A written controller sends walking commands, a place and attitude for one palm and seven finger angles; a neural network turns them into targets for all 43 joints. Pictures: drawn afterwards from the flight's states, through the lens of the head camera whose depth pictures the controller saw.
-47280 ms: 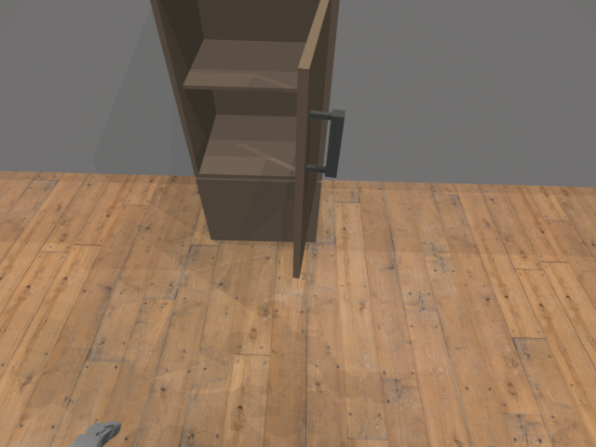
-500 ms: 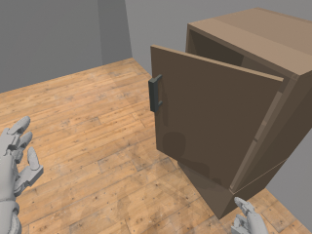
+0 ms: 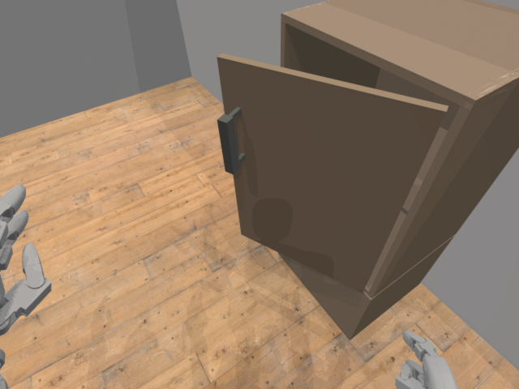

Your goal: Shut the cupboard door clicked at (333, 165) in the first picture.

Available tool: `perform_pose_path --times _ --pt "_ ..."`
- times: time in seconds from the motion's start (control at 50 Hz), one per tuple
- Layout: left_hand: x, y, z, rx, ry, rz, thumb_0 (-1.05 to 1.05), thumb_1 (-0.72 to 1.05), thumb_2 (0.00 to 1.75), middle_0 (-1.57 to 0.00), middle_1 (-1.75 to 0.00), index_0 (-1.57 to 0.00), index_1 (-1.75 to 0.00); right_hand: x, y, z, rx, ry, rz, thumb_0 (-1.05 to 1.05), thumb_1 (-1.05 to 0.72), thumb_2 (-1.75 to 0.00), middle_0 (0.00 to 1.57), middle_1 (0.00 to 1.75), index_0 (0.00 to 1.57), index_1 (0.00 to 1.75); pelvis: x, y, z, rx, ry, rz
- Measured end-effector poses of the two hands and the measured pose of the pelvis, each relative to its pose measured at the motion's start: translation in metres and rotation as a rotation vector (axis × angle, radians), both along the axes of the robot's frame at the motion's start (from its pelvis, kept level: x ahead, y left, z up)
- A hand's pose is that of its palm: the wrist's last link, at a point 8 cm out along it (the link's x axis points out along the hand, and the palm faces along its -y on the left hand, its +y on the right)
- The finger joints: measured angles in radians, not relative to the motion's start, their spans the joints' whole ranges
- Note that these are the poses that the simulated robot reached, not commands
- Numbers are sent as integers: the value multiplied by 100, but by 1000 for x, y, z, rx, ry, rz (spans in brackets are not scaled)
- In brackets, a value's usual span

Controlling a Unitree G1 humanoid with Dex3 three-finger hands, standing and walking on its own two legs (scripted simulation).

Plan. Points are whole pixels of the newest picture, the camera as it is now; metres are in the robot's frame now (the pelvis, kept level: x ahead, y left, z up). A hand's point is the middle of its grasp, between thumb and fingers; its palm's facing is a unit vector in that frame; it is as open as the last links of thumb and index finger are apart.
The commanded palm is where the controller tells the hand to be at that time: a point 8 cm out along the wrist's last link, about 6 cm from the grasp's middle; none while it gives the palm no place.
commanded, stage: step back with the hand held close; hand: left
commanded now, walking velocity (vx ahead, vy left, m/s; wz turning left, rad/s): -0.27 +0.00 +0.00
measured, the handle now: (234, 140) +0.60 +0.10 +0.05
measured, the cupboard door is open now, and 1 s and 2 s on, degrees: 26 26 26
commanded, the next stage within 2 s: stop stepping back and stand still in 1.18 s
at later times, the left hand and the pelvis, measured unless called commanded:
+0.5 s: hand out of the picture +0.14 +0.27 +0.16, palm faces +0.45 -0.77 -0.46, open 7.5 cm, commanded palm +0.08 +0.31 +0.18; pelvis -0.06 +0.01 -0.02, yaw -1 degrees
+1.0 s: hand out of the picture +0.08 +0.32 +0.20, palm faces +0.52 -0.76 -0.39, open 7.5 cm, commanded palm +0.04 +0.34 +0.18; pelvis -0.10 +0.04 +0.00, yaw +0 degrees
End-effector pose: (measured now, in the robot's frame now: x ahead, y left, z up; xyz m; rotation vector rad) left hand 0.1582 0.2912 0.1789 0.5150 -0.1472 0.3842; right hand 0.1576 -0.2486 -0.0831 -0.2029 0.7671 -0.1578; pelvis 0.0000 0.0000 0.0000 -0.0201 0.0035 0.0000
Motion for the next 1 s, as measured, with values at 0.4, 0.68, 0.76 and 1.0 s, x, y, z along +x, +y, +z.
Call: perform_pose_path --times 0.4,0.68,0.76,1.0 --pt "-44 16 -7 54 -68 -16 2 89 90 -21 -30 -21 -30 -56 10 5 -50 -16 -32 2 -91 -90 20 30 20 30 -51 9 -13 8 -5 -24" --pt "-69 17 -1 70 -183 -6 2 89 90 -21 -30 -21 -30 -92 7 -8 -63 50 -2 2 -91 -90 20 30 20 30 -73 7 -20 -3 0 23" --pt "-77 23 -10 53 -172 -36 1 89 90 -21 -30 -21 -30 -100 12 -3 -88 82 1 2 -91 -90 20 30 20 30 -82 13 -20 -7 2 53" --pt "-120 67 27 95 -286 8 2 89 90 -21 -30 -21 -30 -91 65 29 -103 -17 90 2 -91 -90 20 30 20 30 -104 36 0 -97 81 3"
